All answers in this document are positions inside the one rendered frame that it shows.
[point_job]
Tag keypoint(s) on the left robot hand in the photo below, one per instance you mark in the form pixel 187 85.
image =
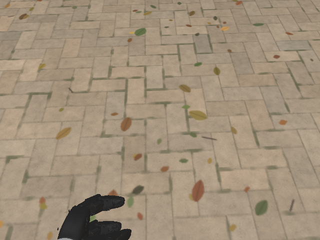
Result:
pixel 77 225

